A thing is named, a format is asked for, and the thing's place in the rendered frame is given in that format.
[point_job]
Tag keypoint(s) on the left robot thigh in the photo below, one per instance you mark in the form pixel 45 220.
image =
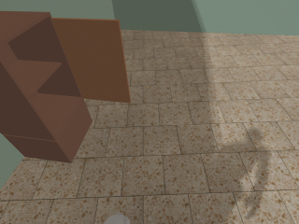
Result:
pixel 118 219

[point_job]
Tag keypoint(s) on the cupboard door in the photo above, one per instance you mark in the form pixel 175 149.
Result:
pixel 94 50

